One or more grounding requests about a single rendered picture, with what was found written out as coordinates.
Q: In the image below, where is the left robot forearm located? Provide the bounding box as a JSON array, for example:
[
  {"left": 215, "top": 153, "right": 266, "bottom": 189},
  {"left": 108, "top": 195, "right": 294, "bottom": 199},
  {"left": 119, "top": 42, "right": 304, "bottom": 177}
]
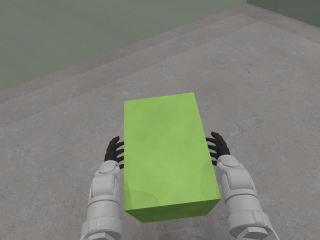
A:
[{"left": 80, "top": 160, "right": 123, "bottom": 240}]

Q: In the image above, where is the robot right hand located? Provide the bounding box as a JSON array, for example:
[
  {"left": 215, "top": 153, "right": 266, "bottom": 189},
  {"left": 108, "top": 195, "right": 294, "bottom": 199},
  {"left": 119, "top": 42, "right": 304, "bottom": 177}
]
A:
[{"left": 206, "top": 131, "right": 231, "bottom": 166}]

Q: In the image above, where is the right robot forearm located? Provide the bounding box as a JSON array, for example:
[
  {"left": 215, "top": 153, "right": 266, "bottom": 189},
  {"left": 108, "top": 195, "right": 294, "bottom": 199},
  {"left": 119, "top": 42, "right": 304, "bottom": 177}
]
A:
[{"left": 216, "top": 154, "right": 280, "bottom": 240}]

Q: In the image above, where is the robot left hand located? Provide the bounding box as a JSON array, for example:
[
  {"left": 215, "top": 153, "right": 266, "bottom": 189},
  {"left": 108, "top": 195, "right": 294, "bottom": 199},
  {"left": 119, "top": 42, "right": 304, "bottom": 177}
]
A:
[{"left": 104, "top": 136, "right": 124, "bottom": 169}]

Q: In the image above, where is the carton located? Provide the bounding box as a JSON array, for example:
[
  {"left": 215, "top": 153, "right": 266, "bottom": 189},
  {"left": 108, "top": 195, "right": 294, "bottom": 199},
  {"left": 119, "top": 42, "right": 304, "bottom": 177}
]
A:
[{"left": 124, "top": 92, "right": 221, "bottom": 223}]

